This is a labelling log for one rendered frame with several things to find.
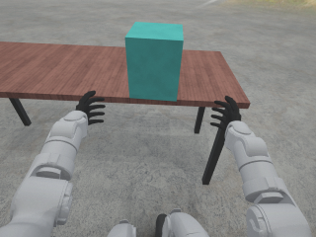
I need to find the left robot upper arm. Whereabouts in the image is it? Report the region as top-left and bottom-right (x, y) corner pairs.
(0, 176), (73, 237)

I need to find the right robot upper arm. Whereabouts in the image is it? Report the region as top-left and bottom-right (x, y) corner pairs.
(246, 203), (311, 237)

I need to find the carton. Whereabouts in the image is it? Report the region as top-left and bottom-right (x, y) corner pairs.
(124, 22), (184, 102)

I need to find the robot left forearm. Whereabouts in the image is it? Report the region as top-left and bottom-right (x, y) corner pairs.
(10, 111), (88, 221)

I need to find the robot left hand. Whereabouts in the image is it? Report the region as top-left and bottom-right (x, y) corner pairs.
(75, 90), (106, 125)

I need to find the robot right hand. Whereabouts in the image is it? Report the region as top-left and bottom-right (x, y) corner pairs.
(210, 96), (242, 132)

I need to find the robot right forearm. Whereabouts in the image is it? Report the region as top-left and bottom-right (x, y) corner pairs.
(224, 120), (312, 237)

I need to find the right robot foot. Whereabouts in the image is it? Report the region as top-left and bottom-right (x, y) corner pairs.
(155, 213), (167, 237)

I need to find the left robot thigh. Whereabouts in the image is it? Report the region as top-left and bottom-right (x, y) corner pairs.
(107, 223), (136, 237)

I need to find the table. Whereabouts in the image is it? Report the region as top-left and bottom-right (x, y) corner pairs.
(0, 41), (251, 186)

